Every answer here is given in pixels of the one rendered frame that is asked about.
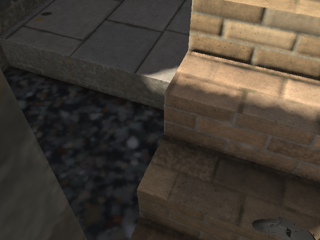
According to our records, stairs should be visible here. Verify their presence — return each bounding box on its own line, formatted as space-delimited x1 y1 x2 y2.
130 0 320 240

